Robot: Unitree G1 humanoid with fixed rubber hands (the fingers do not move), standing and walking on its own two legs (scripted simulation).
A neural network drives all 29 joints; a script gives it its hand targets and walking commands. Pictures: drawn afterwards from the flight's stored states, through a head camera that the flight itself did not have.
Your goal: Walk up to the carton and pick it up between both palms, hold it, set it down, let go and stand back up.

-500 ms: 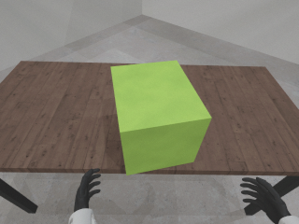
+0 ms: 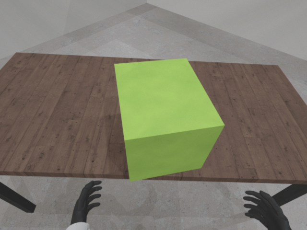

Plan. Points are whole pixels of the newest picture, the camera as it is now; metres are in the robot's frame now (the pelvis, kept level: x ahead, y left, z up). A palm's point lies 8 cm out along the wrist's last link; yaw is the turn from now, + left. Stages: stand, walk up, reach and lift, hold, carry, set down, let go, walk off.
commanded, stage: set down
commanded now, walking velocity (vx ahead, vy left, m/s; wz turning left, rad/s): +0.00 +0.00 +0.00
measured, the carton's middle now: (159, 117) +0.47 +0.05 +0.01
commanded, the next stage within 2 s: let go in 0.48 s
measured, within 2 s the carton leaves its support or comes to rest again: neither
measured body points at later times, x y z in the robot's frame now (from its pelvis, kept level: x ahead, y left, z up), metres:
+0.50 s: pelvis +0.00 +0.00 +0.00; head +0.05 +0.02 +0.45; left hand +0.17 +0.22 -0.07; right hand +0.21 -0.24 -0.06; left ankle +0.02 +0.15 -0.74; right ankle +0.00 -0.09 -0.74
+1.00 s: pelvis +0.01 +0.00 +0.00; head +0.06 +0.03 +0.45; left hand +0.16 +0.23 -0.08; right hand +0.20 -0.23 -0.08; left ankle +0.02 +0.15 -0.74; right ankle +0.00 -0.09 -0.74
